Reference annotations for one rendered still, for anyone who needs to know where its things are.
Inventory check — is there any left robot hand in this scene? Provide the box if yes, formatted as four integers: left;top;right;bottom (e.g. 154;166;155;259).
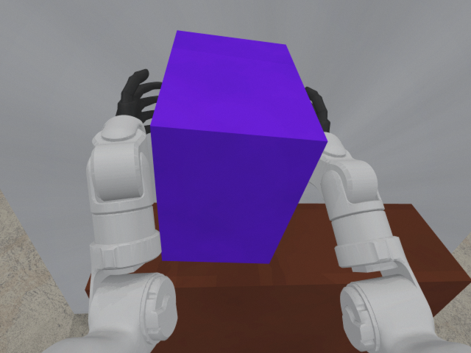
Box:
116;69;162;134

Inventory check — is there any right robot hand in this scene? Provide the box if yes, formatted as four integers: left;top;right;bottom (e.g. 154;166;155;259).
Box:
305;87;330;132

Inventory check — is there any carton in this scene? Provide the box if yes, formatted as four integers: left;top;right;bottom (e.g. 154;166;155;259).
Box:
150;30;327;264

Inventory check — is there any right robot forearm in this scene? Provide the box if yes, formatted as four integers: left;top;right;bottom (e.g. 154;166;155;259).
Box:
309;132;435;331

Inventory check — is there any left robot forearm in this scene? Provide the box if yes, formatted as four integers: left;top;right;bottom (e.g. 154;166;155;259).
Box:
86;115;162;326

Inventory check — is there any right robot upper arm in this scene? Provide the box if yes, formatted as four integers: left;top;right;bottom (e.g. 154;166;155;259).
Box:
340;274;471;353

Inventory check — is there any left robot upper arm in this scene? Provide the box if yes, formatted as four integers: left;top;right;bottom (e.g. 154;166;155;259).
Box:
41;272;177;353

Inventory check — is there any pedestal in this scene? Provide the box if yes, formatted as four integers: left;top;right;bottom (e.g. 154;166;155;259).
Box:
85;203;471;353

